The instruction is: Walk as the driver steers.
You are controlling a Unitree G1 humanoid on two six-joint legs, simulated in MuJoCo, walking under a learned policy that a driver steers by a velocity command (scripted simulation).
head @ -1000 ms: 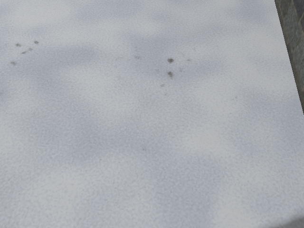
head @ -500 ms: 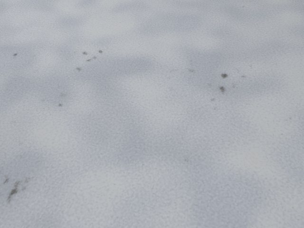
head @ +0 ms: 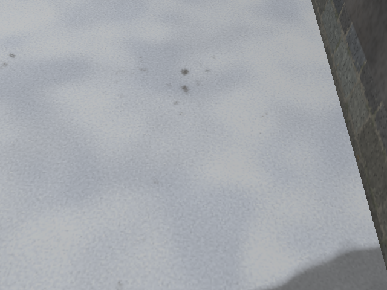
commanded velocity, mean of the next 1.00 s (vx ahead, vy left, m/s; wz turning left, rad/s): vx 0.01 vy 0.00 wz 0.07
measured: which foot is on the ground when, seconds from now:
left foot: down 0.00-0.22, up 0.24-0.78, down 0.80-1.00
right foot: up 0.00-0.20, down 0.22-0.80, up 0.82-1.00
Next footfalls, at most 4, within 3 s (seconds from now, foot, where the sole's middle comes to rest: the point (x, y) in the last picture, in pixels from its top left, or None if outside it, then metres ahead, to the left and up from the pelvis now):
0.22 right None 0.01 -0.12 -0.78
0.80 left None -0.02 0.07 -0.78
1.38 right None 0.25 -0.08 -0.78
1.88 left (145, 268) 0.53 0.15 -0.78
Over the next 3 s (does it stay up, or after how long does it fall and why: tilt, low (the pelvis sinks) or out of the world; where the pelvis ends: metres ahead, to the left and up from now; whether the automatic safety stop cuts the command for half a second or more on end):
stays up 0.73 0.02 -0.01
